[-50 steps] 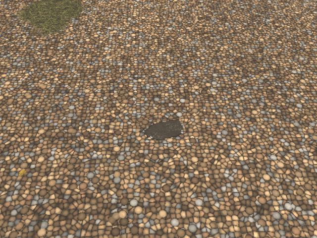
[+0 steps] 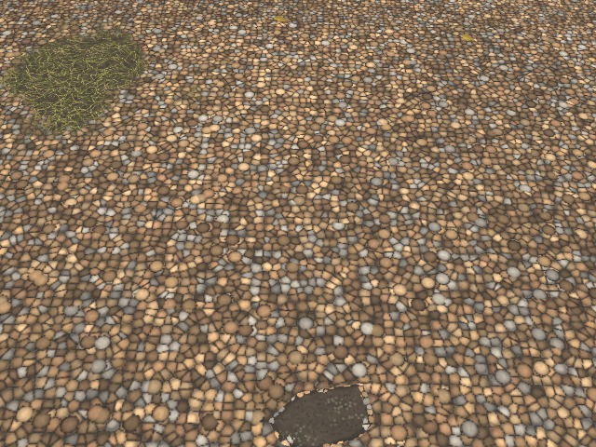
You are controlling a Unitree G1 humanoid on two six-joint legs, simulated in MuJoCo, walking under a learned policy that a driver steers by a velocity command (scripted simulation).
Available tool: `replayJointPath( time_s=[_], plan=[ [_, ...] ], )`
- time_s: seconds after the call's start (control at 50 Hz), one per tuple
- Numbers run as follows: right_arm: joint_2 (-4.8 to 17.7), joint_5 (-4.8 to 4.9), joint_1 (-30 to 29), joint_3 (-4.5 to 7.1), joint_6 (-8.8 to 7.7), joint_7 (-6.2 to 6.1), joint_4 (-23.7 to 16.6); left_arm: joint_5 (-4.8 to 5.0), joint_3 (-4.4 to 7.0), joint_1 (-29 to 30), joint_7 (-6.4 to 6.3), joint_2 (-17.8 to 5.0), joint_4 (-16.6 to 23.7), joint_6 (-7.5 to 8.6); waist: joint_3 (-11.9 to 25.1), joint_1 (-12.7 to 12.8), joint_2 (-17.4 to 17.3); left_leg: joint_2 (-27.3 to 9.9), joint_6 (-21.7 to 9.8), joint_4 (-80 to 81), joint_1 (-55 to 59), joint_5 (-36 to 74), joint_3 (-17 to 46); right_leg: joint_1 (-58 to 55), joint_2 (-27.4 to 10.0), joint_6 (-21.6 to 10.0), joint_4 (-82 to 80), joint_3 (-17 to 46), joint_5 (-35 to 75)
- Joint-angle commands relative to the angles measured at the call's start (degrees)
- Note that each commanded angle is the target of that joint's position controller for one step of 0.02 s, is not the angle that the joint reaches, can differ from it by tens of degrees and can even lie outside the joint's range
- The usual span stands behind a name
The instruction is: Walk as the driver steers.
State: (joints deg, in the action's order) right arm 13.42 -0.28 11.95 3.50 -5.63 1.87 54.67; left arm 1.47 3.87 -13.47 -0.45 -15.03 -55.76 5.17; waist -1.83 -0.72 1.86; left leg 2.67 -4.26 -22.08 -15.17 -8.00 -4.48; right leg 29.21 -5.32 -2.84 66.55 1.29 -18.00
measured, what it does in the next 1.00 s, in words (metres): walks ahead: right foot, then left foot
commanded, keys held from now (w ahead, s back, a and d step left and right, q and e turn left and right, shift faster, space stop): w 0.52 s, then no key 0.48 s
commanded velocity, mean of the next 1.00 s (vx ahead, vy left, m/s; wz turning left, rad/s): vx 0.36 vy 0.00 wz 0.00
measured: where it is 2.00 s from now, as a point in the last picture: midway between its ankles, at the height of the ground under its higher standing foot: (327, 427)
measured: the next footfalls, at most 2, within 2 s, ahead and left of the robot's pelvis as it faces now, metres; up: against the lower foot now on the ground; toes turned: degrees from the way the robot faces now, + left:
right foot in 0.38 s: +0.40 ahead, -0.15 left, +0.00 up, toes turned -3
left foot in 0.84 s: +0.61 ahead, +0.06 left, +0.00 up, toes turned +1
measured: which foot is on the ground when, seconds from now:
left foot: down 0.00-0.38, up 0.40-0.82, down 0.84-1.00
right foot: up 0.00-0.36, down 0.38-0.86, up 0.88-1.00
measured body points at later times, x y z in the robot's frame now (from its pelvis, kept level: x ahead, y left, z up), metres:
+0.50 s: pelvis +0.29 -0.07 -0.01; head +0.32 -0.08 +0.44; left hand +0.41 +0.20 -0.13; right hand +0.32 -0.34 -0.15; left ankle +0.18 +0.08 -0.64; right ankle +0.36 -0.15 -0.74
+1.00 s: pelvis +0.48 -0.03 -0.01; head +0.50 -0.02 +0.44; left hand +0.54 +0.23 -0.16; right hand +0.60 -0.28 -0.13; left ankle +0.57 +0.06 -0.74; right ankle +0.41 -0.17 -0.70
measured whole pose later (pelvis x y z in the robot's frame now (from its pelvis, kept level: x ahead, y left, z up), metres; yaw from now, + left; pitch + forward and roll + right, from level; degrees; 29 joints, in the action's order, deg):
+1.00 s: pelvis +0.48 -0.03 -0.01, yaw -1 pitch +1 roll +0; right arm 11.7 -1.1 5.5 2.0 -2.4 -0.4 54.7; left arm 0.5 2.7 -10.4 -1.9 -14.5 -57.9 0.0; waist -1.5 0.6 1.5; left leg 0.3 -2.4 -27.6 -23.3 -5.9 -2.3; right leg 19.2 -0.9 2.2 50.0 0.7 -32.5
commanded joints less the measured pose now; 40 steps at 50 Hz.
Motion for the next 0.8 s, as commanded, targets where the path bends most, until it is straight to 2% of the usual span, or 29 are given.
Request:
replayJointPath(
  time_s=[0.02, 0.08, 0.16, 0.26, 0.3, 0.32, 0.34, 0.36, 0.38, 0.4, 0.42, 0.44, 0.46, 0.48, 0.5, 0.52, 0.54, 0.58, 0.62, 0.68, 0.72, 0.76, 0.8],
  plan=[
    [6.8, -0.12, 0.19, 1.07, -1.12, -0.43, -1.94, -0.42, 1.01, -3.03, -0.5, -2.52, 2.23, -0.85, 1.84, 2.12, -5.57, -15.58, -9.83, 14.81, 3.48, 6.27, 14.52, 5.88, -4.16, 0.78, -4.04, 2.04, 5.22],
    [8.16, 0.02, 3.12, 1.31, -0.81, -1.6, -0.96, -1.14, 1.24, 3.69, -0.41, -3.03, 4.64, -0.85, 0.03, 0.76, -4.68, -15.0, -9.22, 15.9, 5.58, 9.22, 11.84, 11.09, -4.2, 2.29, -14.15, 1.68, 14.63],
    [8.56, 0.61, 6.7, 1.23, -0.44, -2.21, 0.12, -0.86, 0.52, 11.69, 0.48, -1.59, 6.82, -0.3, -1.37, -1.64, -5.01, -12.84, -7.07, 16.3, 6.96, 9.14, 7.45, 8.5, -1.63, 2.34, -27.91, -0.83, 24.8],
    [9.25, 1.13, 11.71, 1.64, 0.71, -2.45, 2.62, -0.27, -0.16, 19.21, 2.06, -1.94, 9.82, 0.22, -3.59, -3.76, -4.98, -16.42, -6.83, 12.82, 16.63, 9.87, 7.77, 10.73, -0.08, 1.1, -35.39, -1.08, 21.54],
    [9.94, 1.27, 11.58, 2.04, 1.31, -2.71, 2.96, -0.15, 0.0, 19.09, 2.71, -3.02, 10.54, 0.61, -3.11, -2.58, -5.72, -18.13, -6.02, 10.02, 19.96, 14.28, 8.24, 9.26, 0.62, -0.31, -37.04, -1.23, 17.13],
    [10.41, 1.28, 10.78, 2.23, 1.58, -2.79, 2.81, -0.1, 0.36, 17.15, 2.85, -4.01, 10.25, 0.76, -1.84, -1.19, -6.46, -18.31, -5.37, 7.79, 20.68, 19.8, 8.06, 5.7, 1.64, -1.1, -37.58, -2.0, 14.97],
    [10.89, 1.33, 9.42, 2.36, 1.83, -2.83, 2.46, -0.21, 1.09, 13.06, 2.81, -5.48, 9.28, 0.89, 0.9, 1.38, -7.34, -17.56, -4.57, 3.07, 20.55, 29.63, 7.09, -1.07, 3.6, -2.14, -38.13, -3.71, 13.68],
    [9.94, 1.3, 8.37, 1.98, 2.13, -2.8, 2.12, -0.4, 2.46, 4.15, 2.55, -7.81, 6.47, 0.88, 6.08, 5.73, -6.67, -14.68, -3.13, -6.99, 17.98, 36.05, 4.83, -13.22, 5.38, -3.75, -38.85, -5.08, 14.71],
    [8.16, 0.58, 8.59, 1.08, 2.15, -2.8, 0.88, -1.11, 3.78, -6.94, 2.03, -11.84, 3.83, 0.84, 14.46, 9.34, -2.33, -11.4, -1.13, -23.56, 6.69, 25.07, 2.41, -31.57, -2.4, -7.18, -36.5, 3.64, 16.31],
    [0.74, 0.37, 15.75, -1.1, 0.89, -2.06, 0.51, -1.28, 4.83, -12.58, 2.04, -16.49, 2.17, 0.48, 22.69, 6.32, 12.39, -0.51, 3.09, -45.85, -17.44, -8.38, 2.17, -52.87, -16.19, -16.71, -41.77, 31.17, 5.11],
    [4.55, 1.29, 12.99, -0.35, -0.62, -1.73, 1.12, -0.98, 3.13, -12.44, 2.11, -11.4, 2.44, 0.41, 24.13, 7.77, 10.42, -0.6, 2.08, -53.26, -24.33, -24.85, 11.08, -53.44, -16.79, -15.97, -48.46, 40.24, 0.17],
    [8.39, 2.84, 7.42, 0.75, -1.48, -1.51, -0.72, -0.7, 2.27, -7.08, 1.96, -8.88, 3.24, 0.57, 15.43, 6.96, 8.0, -3.92, 1.02, -55.61, -29.23, -21.55, 10.74, -46.33, -15.05, -12.94, -49.15, 31.56, 0.42],
    [8.58, 2.94, 4.04, 0.77, -1.7, -1.84, -1.53, -0.9, 1.64, -1.87, 1.91, -7.23, 4.61, 0.63, 10.14, 5.23, 3.46, -7.21, 0.73, -53.33, -28.14, -15.93, 8.89, -37.18, -12.99, -11.31, -50.49, 24.08, 5.01],
    [8.18, 2.09, 2.41, 1.15, -1.39, -2.29, -1.63, -1.46, 1.11, 1.58, 2.1, -5.48, 5.03, 0.73, 6.19, 3.46, 0.99, -9.21, 0.89, -49.57, -25.63, -12.04, 8.13, -28.8, -10.89, -10.48, -52.47, 18.74, 9.38],
    [7.3, 1.69, 3.6, 1.43, -0.57, -2.55, -1.38, -2.05, 0.68, 3.08, 2.24, -4.19, 5.0, 1.0, 4.95, 1.29, 2.4, -10.95, 0.88, -46.7, -21.55, -9.51, 8.6, -23.46, -9.12, -9.67, -54.24, 15.03, 11.71],
    [5.95, 1.57, 4.87, 1.34, 0.26, -2.61, -1.04, -2.11, 0.54, 3.25, 2.4, -3.6, 4.68, 1.09, 4.52, 0.3, 3.16, -11.43, 1.07, -44.95, -19.04, -8.39, 8.51, -20.6, -8.11, -9.69, -55.92, 13.04, 12.18],
    [4.96, 1.48, 5.48, 1.3, 0.88, -2.78, -0.82, -2.03, 0.58, 2.97, 2.32, -4.08, 4.32, 1.23, 3.49, -0.35, 2.97, -11.39, 1.66, -43.3, -17.91, -8.2, 7.91, -18.4, -7.77, -10.1, -56.7, 10.86, 18.36],
    [4.66, 0.77, 4.32, 1.4, 1.5, -3.15, -1.49, -2.31, 0.83, 1.62, 1.66, -5.89, 3.32, 1.39, 2.28, -1.32, 1.86, -10.85, 3.36, -38.96, -18.37, -5.86, 6.98, -16.79, -7.53, -10.85, -56.21, 6.16, 35.36],
    [4.09, 0.14, 1.44, 1.2, 1.63, -3.15, -2.56, -2.37, 0.78, 1.12, 0.81, -6.33, 2.78, 0.91, 2.33, -1.22, 1.64, -10.25, 4.52, -30.92, -18.44, -0.26, 6.1, -16.86, -6.07, -9.93, -55.07, 1.69, 44.12],
    [2.74, 0.26, -4.16, 0.41, 1.64, -2.59, -3.65, -2.1, 0.6, -0.3, 0.15, -6.82, 2.0, 0.16, 3.21, 0.84, 2.35, -7.73, 4.43, -17.94, -13.01, 9.83, 4.03, -16.78, -3.43, -7.8, -54.26, -2.62, 43.83],
    [3.4, 0.46, -6.4, 0.35, 1.81, -2.3, -4.07, -1.88, 0.56, -1.88, -0.01, -7.24, 0.89, -0.33, 3.77, 1.91, 2.6, -6.59, 4.39, -13.72, -11.25, 12.31, 4.22, -19.34, -4.34, -7.84, -53.35, -1.99, 41.49],
    [4.41, 0.28, -7.84, 0.41, 1.81, -2.02, -4.54, -1.46, 0.49, -1.95, -0.17, -6.97, 0.02, -0.91, 3.4, 2.11, 2.94, -6.17, 3.55, -10.82, -11.18, 10.38, 4.96, -22.4, -5.74, -7.65, -51.03, -0.58, 40.13],
    [5.82, -0.19, -6.59, 0.81, 1.43, -1.72, -4.28, -0.95, 0.6, -0.85, -0.43, -7.12, -0.44, -1.51, 3.93, 0.58, 2.74, -5.48, 2.03, -7.06, -8.65, 8.45, 5.04, -24.53, -6.41, -6.43, -46.55, 0.89, 38.64]
  ],
)
Velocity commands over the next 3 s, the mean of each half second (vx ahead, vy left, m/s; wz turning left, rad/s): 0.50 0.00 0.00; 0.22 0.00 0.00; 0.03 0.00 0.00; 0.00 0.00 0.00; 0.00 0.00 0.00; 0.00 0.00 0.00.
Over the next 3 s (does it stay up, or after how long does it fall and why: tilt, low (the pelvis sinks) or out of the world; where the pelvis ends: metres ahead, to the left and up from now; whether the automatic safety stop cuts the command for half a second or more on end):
stays up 0.54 -0.07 -0.01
